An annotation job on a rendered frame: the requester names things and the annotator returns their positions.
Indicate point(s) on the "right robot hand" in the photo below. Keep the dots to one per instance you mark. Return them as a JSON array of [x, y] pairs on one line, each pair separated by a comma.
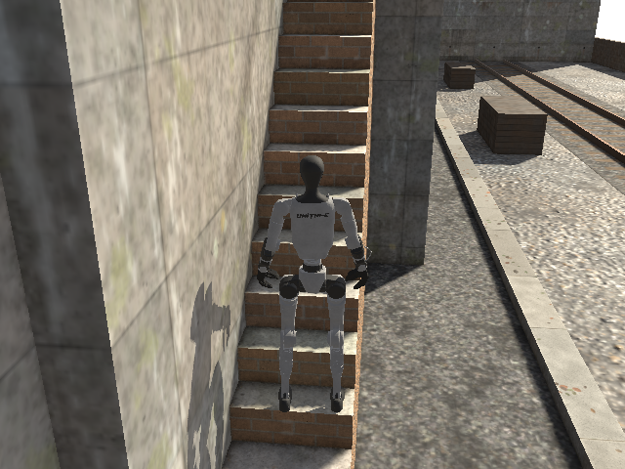
[[353, 274]]

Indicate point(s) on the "right robot forearm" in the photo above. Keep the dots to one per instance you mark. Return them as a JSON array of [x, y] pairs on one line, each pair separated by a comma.
[[359, 257]]

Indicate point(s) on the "left robot upper arm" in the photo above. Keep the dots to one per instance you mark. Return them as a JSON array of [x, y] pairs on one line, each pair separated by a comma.
[[281, 208]]

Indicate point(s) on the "right robot upper arm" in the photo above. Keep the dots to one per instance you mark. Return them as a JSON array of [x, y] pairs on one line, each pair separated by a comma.
[[343, 207]]

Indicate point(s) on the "robot left thigh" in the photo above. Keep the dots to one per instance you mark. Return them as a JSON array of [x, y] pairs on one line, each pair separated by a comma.
[[288, 300]]

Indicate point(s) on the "robot head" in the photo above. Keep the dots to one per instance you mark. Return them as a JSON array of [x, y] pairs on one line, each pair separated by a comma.
[[311, 169]]

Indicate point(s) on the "left robot hand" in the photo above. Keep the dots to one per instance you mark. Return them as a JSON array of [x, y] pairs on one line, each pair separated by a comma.
[[270, 273]]

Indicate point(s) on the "left robot forearm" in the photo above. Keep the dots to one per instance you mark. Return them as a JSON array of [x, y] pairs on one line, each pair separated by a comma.
[[265, 259]]

